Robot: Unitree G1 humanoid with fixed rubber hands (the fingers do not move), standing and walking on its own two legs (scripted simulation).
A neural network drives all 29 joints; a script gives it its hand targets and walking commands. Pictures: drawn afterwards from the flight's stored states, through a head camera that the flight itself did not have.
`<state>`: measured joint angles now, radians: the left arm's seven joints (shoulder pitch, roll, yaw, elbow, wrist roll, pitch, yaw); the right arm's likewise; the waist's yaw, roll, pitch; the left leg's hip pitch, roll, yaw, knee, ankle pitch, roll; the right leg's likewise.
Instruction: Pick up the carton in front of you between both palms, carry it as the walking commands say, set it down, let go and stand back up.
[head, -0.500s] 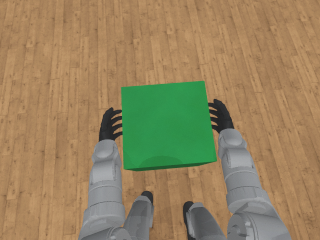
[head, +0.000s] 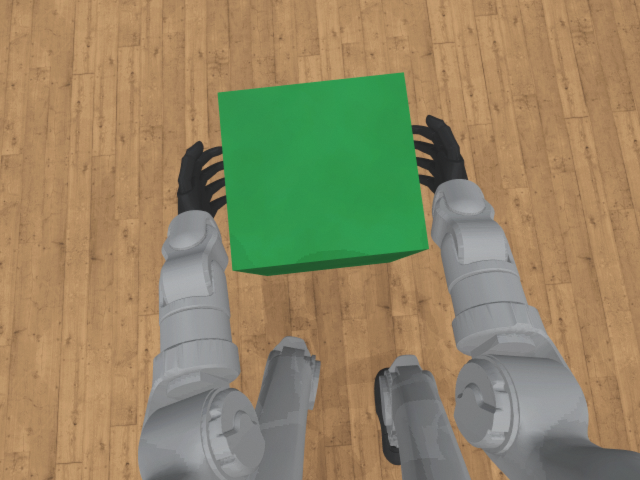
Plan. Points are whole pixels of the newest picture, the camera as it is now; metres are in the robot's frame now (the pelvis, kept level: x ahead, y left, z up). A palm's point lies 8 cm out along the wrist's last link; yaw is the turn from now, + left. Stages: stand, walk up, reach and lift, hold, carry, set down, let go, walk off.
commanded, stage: set down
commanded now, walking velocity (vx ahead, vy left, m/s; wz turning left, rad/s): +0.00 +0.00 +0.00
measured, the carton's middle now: (321, 195) +0.47 +0.08 -0.17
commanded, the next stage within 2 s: none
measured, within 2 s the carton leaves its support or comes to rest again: rests again in 1.38 s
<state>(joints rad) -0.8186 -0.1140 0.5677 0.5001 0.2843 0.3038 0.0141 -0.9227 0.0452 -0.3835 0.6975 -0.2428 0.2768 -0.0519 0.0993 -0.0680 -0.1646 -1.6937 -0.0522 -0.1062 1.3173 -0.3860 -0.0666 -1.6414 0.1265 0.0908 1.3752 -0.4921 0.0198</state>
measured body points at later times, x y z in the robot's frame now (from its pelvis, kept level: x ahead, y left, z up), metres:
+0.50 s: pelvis -0.03 +0.00 -0.11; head +0.30 +0.03 +0.19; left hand +0.44 +0.24 -0.24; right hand +0.54 -0.05 -0.24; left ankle +0.09 +0.14 -0.57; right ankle +0.05 -0.12 -0.57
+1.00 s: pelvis -0.03 -0.01 -0.19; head +0.36 +0.01 +0.02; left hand +0.46 +0.26 -0.38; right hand +0.58 -0.03 -0.38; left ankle +0.09 +0.14 -0.57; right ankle +0.05 -0.11 -0.57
